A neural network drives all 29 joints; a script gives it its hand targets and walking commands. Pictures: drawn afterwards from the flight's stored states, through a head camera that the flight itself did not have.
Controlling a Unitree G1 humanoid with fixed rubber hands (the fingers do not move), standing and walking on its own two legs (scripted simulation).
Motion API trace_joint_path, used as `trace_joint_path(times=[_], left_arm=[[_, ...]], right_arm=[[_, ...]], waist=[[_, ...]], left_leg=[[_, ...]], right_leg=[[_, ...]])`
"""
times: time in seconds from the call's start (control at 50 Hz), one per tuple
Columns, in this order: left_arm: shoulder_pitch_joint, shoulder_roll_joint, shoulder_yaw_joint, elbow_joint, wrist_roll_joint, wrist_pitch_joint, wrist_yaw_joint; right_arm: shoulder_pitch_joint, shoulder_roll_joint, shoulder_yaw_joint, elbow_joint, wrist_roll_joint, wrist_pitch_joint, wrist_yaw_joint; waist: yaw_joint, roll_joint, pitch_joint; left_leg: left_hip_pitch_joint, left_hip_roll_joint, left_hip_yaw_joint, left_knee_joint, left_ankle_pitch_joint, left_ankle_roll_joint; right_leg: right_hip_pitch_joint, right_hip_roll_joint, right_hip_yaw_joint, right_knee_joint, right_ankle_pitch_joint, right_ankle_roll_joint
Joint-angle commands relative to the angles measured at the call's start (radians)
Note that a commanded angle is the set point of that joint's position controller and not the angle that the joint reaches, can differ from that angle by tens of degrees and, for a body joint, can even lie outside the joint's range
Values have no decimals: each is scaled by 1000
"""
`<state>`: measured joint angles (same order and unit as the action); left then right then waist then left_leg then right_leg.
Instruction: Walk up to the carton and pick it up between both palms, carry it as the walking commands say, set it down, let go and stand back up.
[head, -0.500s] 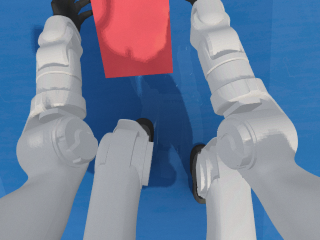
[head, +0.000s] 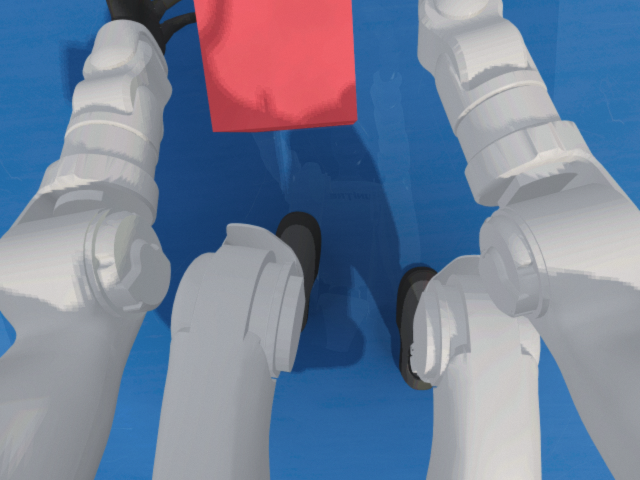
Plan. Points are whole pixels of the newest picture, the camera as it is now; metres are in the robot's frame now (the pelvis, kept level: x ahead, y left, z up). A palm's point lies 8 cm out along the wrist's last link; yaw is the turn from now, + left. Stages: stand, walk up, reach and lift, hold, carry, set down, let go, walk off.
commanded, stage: set down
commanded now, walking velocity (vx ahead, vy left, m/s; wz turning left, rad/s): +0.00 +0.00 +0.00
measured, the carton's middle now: (284, 5) +0.54 +0.15 -0.28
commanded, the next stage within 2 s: let go in 1.64 s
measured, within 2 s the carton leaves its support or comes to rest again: neither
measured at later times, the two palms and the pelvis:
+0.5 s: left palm out of the picture +0.49 +0.30 -0.13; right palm out of the picture +0.58 +0.01 -0.12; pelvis +0.00 +0.01 +0.02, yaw +0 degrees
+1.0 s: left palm out of the picture +0.49 +0.33 +0.02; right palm out of the picture +0.59 +0.02 +0.03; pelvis +0.02 +0.01 +0.13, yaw +1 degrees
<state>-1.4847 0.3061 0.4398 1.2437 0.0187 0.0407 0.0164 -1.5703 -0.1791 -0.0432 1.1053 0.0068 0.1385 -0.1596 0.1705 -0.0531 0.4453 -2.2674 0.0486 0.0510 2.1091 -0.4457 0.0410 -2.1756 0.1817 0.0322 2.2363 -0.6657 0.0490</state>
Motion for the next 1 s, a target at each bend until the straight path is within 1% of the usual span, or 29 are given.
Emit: trace_joint_path(times=[0.0,0.04,0.06,0.1,0.12,0.16,0.22,0.24,0.26,0.28,0.3,0.34,0.36,0.38,0.4,0.46,0.5,0.52,0.56,0.6,0.64,0.66,0.68,0.7,0.86,0.92,0.94,0.96,0.98], left_arm=[[-196,156,-27,-41,-38,-21,6],[-218,173,-26,-50,-36,-26,12],[-250,180,-52,-72,-58,-29,9],[-252,179,-68,-74,-71,-28,5],[-290,185,-71,-76,-89,-31,5],[-311,185,-111,-104,-107,-35,9],[-268,210,-79,-68,-90,-25,14],[-237,208,-97,-47,-95,-19,13],[-249,204,-96,-92,-95,-18,16],[-241,222,-102,-95,-97,-16,23],[-286,232,-102,-138,-117,-18,24],[-249,230,-107,-127,-107,-12,27],[-215,206,-110,-156,-110,-6,30],[-200,194,-108,-144,-113,-1,29],[-209,204,-99,-211,-107,4,31],[-138,191,-115,-298,-124,27,44],[-119,188,-91,-313,-101,47,40],[-100,167,-102,-362,-118,58,38],[-126,166,-98,-398,-113,73,33],[-79,138,-89,-362,-90,95,23],[-95,138,-69,-382,-78,100,16],[-90,126,-94,-380,-73,108,12],[-78,122,-81,-392,-62,109,11],[-82,122,-74,-409,-58,114,7],[-38,93,-42,-463,-36,139,1],[2,116,-33,-481,-16,144,5],[25,102,-22,-516,-18,147,8],[11,101,-36,-523,-26,152,14],[54,103,-45,-570,-22,151,14]], right_arm=[[-294,-23,52,-53,59,-18,12],[-322,-45,48,-55,74,-17,20],[-336,-39,59,-88,87,-22,25],[-314,-84,51,-30,89,-24,26],[-346,-65,73,-44,105,-24,27],[-358,-91,62,-50,105,-29,20],[-381,-75,95,-75,128,-23,17],[-356,-115,79,-43,121,-21,12],[-360,-124,64,-101,108,-26,11],[-356,-109,65,-96,117,-19,6],[-380,-111,74,-112,118,-16,2],[-342,-86,62,-105,117,-6,-4],[-341,-99,60,-136,113,-5,-10],[-328,-96,45,-125,110,-3,-10],[-324,-94,43,-169,101,3,-16],[-313,-103,18,-241,100,19,-37],[-251,-87,-9,-226,96,40,-49],[-246,-87,-2,-263,79,46,-52],[-227,-52,-40,-222,67,59,-49],[-200,-60,-62,-186,44,73,-46],[-170,-48,-86,-164,12,70,-48],[-197,-61,-113,-168,5,71,-46],[-158,-62,-120,-137,-6,71,-45],[-178,-62,-120,-165,-8,69,-42],[-150,-53,-154,-265,-52,82,-42],[-94,-27,-150,-278,-57,98,-40],[-92,-44,-160,-347,-59,96,-41],[-92,-49,-161,-306,-67,99,-41],[-97,-48,-140,-408,-49,103,-37]], waist=[[191,-156,-963],[197,-163,-957],[180,-159,-977],[150,-144,-968],[173,-160,-1006],[137,-139,-1035],[179,-159,-1088],[157,-121,-1063],[146,-147,-1110],[165,-126,-1164],[150,-163,-1198],[144,-118,-1232],[164,-133,-1265],[137,-105,-1269],[162,-122,-1309],[149,-98,-1520],[129,-24,-1478],[140,-62,-1536],[118,-63,-1400],[115,-25,-1396],[90,-46,-1331],[100,8,-1352],[74,11,-1349],[94,2,-1357],[60,-8,-1537],[86,-17,-1550],[88,-15,-1583],[79,-26,-1601],[103,-30,-1643]], left_leg=[[698,-73,-27,-131,273,-46],[688,-66,-42,-149,281,-35],[705,-56,-51,-142,266,-32],[706,-56,-53,-160,271,-41],[737,-59,-68,-160,269,-38],[749,-57,-62,-168,274,-44],[787,-59,-67,-166,301,-40],[794,-61,-55,-165,285,-46],[812,-59,-74,-178,286,-40],[834,-60,-68,-172,330,-40],[878,-63,-88,-172,344,-43],[956,-61,-65,-179,351,-42],[947,-69,-74,-195,374,-44],[993,-65,-77,-201,367,-47],[992,-78,-67,-198,423,-42],[1114,-85,-61,-224,503,-43],[1104,-92,-43,-246,432,-61],[1083,-98,-45,-270,425,-65],[988,-105,-32,-324,306,-55],[968,-101,-2,-349,277,-69],[910,-102,14,-392,200,-72],[947,-105,14,-407,199,-76],[961,-106,21,-420,211,-79],[989,-107,16,-434,222,-80],[1150,-126,8,-525,381,-93],[1240,-130,-5,-582,408,-91],[1303,-134,4,-610,441,-86],[1339,-132,-16,-626,451,-95],[1365,-129,-20,-633,483,-93]], right_leg=[[227,-54,-17,-229,128,18],[207,-54,-27,-222,123,16],[201,-59,-29,-221,123,16],[203,-63,-39,-221,118,11],[213,-62,-32,-216,120,9],[211,-62,-56,-214,128,5],[238,-65,-60,-222,134,6],[226,-64,-59,-222,109,3],[230,-64,-71,-223,110,1],[246,-62,-66,-223,131,3],[267,-60,-82,-218,139,5],[224,-44,-95,-239,131,8],[247,-52,-101,-238,135,10],[229,-40,-97,-248,130,9],[257,-46,-92,-268,151,7],[310,-33,-122,-292,175,10],[278,-32,-106,-325,162,2],[352,-31,-117,-331,176,0],[298,-25,-112,-378,113,-9],[333,-23,-90,-412,114,-11],[333,-17,-96,-459,95,-12],[328,-16,-85,-462,106,-8],[317,-11,-99,-468,93,-10],[322,-14,-95,-495,95,-10],[423,-2,-107,-599,159,0],[416,-5,-119,-643,149,10],[428,-3,-123,-666,161,10],[444,6,-130,-680,168,8],[516,-4,-112,-700,192,4]])
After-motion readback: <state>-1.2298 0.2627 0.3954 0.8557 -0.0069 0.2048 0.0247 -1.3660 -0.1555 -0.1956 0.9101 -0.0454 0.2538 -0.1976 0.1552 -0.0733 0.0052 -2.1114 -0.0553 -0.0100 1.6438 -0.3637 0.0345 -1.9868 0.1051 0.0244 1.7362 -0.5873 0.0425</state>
